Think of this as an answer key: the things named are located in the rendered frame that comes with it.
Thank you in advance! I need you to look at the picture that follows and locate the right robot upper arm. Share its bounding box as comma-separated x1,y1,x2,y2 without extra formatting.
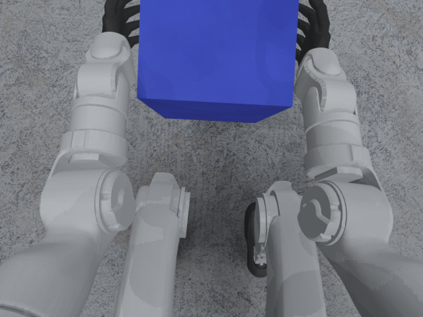
297,180,423,317

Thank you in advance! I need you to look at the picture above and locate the right robot hand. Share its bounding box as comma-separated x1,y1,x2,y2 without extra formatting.
295,0,331,66

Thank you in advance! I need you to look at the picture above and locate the left robot forearm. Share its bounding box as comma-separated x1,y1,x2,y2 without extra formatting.
40,32,136,219

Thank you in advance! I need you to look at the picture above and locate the left robot hand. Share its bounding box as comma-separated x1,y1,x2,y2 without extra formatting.
102,0,140,49

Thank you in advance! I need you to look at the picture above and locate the right robot forearm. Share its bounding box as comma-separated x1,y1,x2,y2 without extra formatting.
293,48,387,197

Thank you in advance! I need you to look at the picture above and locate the carton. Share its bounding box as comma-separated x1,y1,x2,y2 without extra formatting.
137,0,299,123

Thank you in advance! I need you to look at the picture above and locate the left robot upper arm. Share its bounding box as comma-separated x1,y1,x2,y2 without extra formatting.
0,168,137,317

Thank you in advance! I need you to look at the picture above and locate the robot left shin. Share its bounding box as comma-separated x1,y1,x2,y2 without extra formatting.
135,172,180,211

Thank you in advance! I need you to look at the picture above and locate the robot right foot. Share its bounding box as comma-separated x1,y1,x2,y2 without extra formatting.
245,202,267,277

